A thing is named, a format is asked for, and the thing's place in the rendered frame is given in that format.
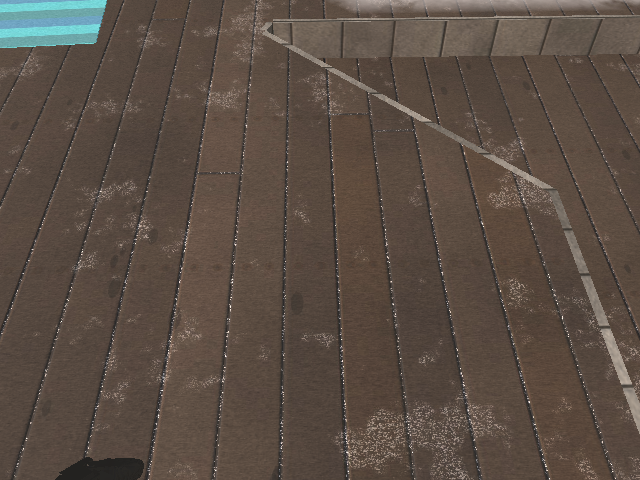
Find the robot left hand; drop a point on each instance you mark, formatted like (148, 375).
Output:
(107, 469)

